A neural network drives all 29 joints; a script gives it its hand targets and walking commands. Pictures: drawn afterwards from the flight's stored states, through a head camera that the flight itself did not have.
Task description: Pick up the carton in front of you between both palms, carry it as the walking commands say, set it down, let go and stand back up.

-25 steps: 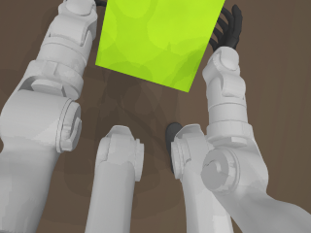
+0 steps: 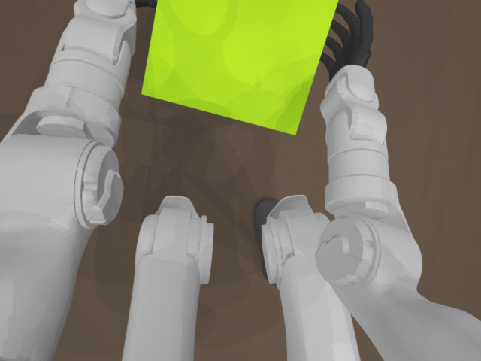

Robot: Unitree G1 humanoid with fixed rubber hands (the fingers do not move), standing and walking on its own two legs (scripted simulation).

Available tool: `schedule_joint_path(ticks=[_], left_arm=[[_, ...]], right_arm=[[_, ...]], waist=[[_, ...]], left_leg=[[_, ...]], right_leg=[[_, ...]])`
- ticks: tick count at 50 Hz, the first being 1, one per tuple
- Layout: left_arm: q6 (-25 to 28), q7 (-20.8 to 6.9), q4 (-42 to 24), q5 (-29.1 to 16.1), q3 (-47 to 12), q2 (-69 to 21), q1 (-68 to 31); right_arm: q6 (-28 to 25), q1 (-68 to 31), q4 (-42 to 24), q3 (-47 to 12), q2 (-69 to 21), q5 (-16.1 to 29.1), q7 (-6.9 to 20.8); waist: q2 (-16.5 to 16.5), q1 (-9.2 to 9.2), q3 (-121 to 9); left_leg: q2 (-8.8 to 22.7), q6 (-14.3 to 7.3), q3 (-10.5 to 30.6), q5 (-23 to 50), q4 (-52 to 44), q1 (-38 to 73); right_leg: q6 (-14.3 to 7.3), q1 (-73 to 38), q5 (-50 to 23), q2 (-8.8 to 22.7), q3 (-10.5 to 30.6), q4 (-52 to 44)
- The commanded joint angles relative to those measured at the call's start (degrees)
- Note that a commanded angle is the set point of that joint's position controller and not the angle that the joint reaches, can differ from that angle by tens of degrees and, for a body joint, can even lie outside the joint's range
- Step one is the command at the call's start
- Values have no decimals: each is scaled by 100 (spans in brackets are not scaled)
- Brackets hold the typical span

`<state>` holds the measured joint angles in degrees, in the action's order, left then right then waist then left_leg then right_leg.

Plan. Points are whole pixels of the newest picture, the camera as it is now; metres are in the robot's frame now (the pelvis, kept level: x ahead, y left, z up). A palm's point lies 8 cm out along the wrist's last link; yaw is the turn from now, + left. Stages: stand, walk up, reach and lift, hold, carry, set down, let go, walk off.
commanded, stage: set down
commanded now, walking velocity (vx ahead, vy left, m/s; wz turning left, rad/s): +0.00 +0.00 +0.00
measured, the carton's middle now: (232, 49) +0.54 +0.02 -0.25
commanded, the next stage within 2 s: let go in 1.98 s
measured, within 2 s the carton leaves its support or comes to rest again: rests again in 0.22 s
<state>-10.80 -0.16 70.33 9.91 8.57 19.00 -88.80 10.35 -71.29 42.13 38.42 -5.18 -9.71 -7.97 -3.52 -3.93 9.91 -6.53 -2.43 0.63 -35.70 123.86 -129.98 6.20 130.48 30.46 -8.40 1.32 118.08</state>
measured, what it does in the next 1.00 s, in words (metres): stands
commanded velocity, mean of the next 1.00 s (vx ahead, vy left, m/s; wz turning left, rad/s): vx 0.00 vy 0.00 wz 0.00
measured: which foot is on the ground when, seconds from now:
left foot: down 0.00-1.00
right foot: down 0.00-1.00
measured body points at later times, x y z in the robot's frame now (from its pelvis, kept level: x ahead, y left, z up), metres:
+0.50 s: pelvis +0.02 +0.00 -0.01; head +0.38 +0.07 +0.25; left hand +0.58 +0.17 -0.19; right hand +0.53 -0.13 -0.17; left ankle +0.09 +0.09 -0.36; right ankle +0.13 -0.13 -0.36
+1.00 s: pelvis -0.01 -0.01 -0.03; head +0.34 +0.06 +0.23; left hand +0.56 +0.21 -0.20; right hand +0.50 -0.19 -0.18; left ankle +0.09 +0.09 -0.36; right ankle +0.12 -0.12 -0.36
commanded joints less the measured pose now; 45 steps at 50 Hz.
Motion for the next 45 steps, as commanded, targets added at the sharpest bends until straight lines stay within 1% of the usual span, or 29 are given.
schedule_joint_path(ticks=[1, 2, 3, 4, 6, 7, 8, 12, 13, 14, 15, 17, 19, 20, 21, 22, 24, 25, 26, 27, 28, 32, 34, 35, 36, 39, 41, 43, 45], left_arm=[[-100, -1239, 283, -117, -562, -3679, -1102], [-92, -1236, 404, -111, -589, -3553, -985], [-67, -1210, 281, 33, -460, -3566, -979], [-51, -1218, 219, -40, -466, -3621, -1065], [-94, -1211, 307, 141, -282, -3489, -933], [-101, -1240, 404, 88, -306, -3548, -724], [-116, -1255, 477, 144, -331, -3509, -665], [-128, -1229, 382, 146, -276, -3562, -697], [-41, -1214, 189, 25, -526, -3480, -899], [-57, -1177, 260, 100, -508, -3458, -785], [-95, -1176, 548, 119, -460, -3492, -564], [-48, -1175, 486, 100, -450, -3405, -403], [-42, -1205, 459, 54, -420, -3309, -429], [-44, -1186, 630, 65, -426, -3377, -375], [-36, -1150, 643, 70, -432, -3365, -201], [10, -1125, 516, 100, -465, -3290, -454], [65, -996, 495, 188, -423, -3104, -192], [80, -993, 473, 56, -444, -3086, -416], [55, -1006, 615, 111, -465, -3043, -256], [68, -1009, 477, 17, -464, -2989, -378], [67, -972, 544, 181, -357, -2542, -173], [247, -672, 447, 146, -248, -1082, -249], [461, -307, 105, -147, -348, 413, -192], [614, -107, 23, -417, -514, 834, -461], [736, 45, -111, -483, -525, 1386, -783], [949, 60, -518, -1447, -1063, 1380, -1333], [1013, 10, -735, -1819, -1594, 1462, -1687], [948, -66, -766, -1932, -1826, 1629, -1831], [826, -114, -1151, -2028, -1858, 1735, -2063]], right_arm=[[272, -2001, 887, -1666, -3208, -10, 1043], [238, -1948, 940, -1630, -3132, -33, 1019], [257, -1732, 1134, -1585, -3402, -35, 1049], [222, -1863, 1023, -1551, -3231, 2, 1061], [271, -1871, 1051, -1497, -3344, -37, 1092], [266, -1746, 1000, -1431, -3258, -92, 1089], [267, -1728, 1154, -1595, -3347, 36, 1102], [272, -1765, 1185, -1376, -2984, -61, 1126], [200, -1540, 1260, -1366, -3203, -99, 1163], [225, -1487, 1360, -1286, -3129, -138, 1170], [220, -1405, 1498, -1201, -2940, -200, 1156], [178, -1362, 1370, -1321, -3032, -91, 1153], [178, -1477, 1251, -1441, -3048, 22, 1177], [147, -1296, 1383, -1353, -2894, 2, 1166], [154, -1153, 1423, -1321, -2986, -73, 1144], [129, -1205, 1413, -1240, -2820, -159, 1173], [87, -1063, 1482, -1255, -2721, -99, 1162], [57, -1115, 1445, -1034, -2409, -198, 1119], [51, -1006, 1510, -1137, -2574, -138, 1126], [34, -1064, 1416, -1114, -2331, -173, 1102], [60, -1017, 1530, -1069, -2375, -106, 1102], [-179, -545, 1472, -684, -811, -123, 767], [-465, -84, 1232, -630, 379, 136, 407], [-679, -210, 1140, -739, 987, 348, 161], [-816, -215, 1109, -869, 1226, 593, -1], [-1038, -793, 1037, -1596, 1364, 1458, -152], [-1001, -793, 1391, -1855, 1392, 1915, -172], [-914, -931, 1262, -2070, 1360, 2322, -133], [-886, -975, 1230, -1957, 1644, 2316, -197]], waist=[[939, 151, -4348], [846, 74, -4185], [849, 316, -4335], [897, 191, -4288], [852, 401, -4310], [724, 265, -4216], [884, 456, -4181], [967, 333, -3922], [988, 141, -3839], [1073, 251, -3823], [983, -2, -3855], [904, 334, -4016], [812, 361, -3893], [947, 201, -3892], [834, 293, -4009], [925, 156, -3755], [1053, 435, -3852], [1069, 25, -3792], [999, 163, -3868], [1062, 21, -3794], [889, 361, -3728], [1016, 146, -3785], [831, 149, -3945], [1033, -3, -4221], [1307, 126, -4330], [890, -28, -4540], [1327, -304, -5007], [1626, -68, -5348], [1886, -378, -5490]], left_leg=[[184, -149, 432, 1740, -1472, 2362], [171, -128, 398, 1666, -1541, 2381], [144, -149, 396, 1716, -1509, 2458], [162, -97, 385, 1796, -1519, 2401], [198, -228, 481, 1898, -1478, 2477], [212, -192, 485, 2065, -1450, 2409], [190, -140, 306, 1879, -1423, 2353], [270, -218, 542, 2202, -1484, 2426], [227, -149, 526, 2281, -1342, 2278], [252, -166, 578, 2540, -1392, 2503], [311, -146, 631, 2532, -1358, 2555], [222, -125, 546, 2510, -1342, 2650], [256, -115, 559, 2705, -1268, 2404], [310, -115, 605, 2803, -1224, 2473], [247, -174, 594, 2710, -1278, 2628], [305, -143, 693, 3009, -1182, 2642], [321, -170, 741, 3208, -1230, 2836], [355, -159, 808, 2887, -1246, 2798], [342, -135, 738, 2952, -1183, 2804], [363, -164, 832, 2998, -1208, 2756], [365, -212, 776, 2895, -1296, 2832], [469, -122, 793, 2495, -1194, 2720], [547, -118, 856, 2635, -1178, 2942], [624, -24, 793, 2829, -1066, 3054], [657, 67, 733, 2971, -1059, 3141], [683, -15, 796, 2820, -860, 3249], [859, -19, 962, 2938, -846, 3802], [880, -95, 960, 2742, -834, 4365], [958, 16, 908, 2406, -892, 4505]], right_leg=[[-172, -1941, -1077, -88, -540, -289], [-158, -2006, -1073, -94, -562, -384], [-186, -1971, -1083, -106, -522, -298], [-221, -2051, -1089, -141, -532, -381], [-163, -1862, -1097, -141, -519, -163], [-171, -1908, -1121, -132, -511, -283], [-174, -2037, -1150, -136, -487, -308], [-206, -1731, -1133, -116, -513, -167], [-211, -1573, -1106, -83, -510, -91], [-208, -1395, -1172, -94, -467, -114], [-201, -1492, -1236, -106, -531, -109], [-197, -1648, -1236, -89, -491, -114], [-205, -1527, -1433, -78, -438, -114], [-198, -1483, -1448, -75, -494, -32], [-188, -1606, -1341, -85, -510, -44], [-166, -1192, -1346, -66, -503, 30], [-150, -1139, -1291, -68, -470, 120], [-185, -1125, -1176, -79, -528, 77], [-211, -1179, -1211, -81, -494, 42], [-154, -1095, -1148, 4, -551, 124], [-110, -981, -1019, -61, -559, 34], [-93, -1415, -1120, 77, -586, 123], [-31, -1547, -1263, 194, -648, 212], [-29, -1479, -1472, 249, -664, 174], [-54, -1653, -1602, 289, -634, 137], [-108, -1969, -1871, 420, -632, 216], [-119, -1771, -1723, 458, -588, 176], [-201, -1718, -1600, 487, -576, 286], [-215, -1744, -1478, 592, -702, 156]])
